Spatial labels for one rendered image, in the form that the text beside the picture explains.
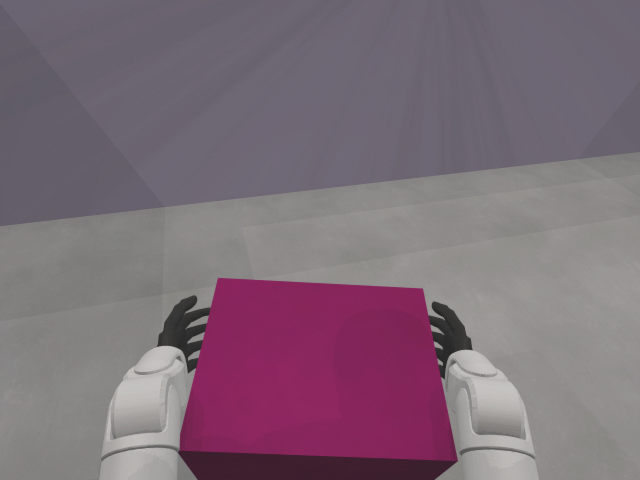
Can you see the robot left hand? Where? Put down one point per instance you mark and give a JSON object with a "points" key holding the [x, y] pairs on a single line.
{"points": [[175, 333]]}

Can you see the carton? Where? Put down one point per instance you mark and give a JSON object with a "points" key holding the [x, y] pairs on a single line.
{"points": [[317, 381]]}

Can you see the left robot forearm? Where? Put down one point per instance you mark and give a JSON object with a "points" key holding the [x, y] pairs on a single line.
{"points": [[142, 433]]}

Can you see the right robot forearm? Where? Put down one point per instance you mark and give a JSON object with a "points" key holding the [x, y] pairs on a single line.
{"points": [[494, 436]]}

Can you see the robot right hand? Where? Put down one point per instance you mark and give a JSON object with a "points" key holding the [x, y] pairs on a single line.
{"points": [[454, 338]]}

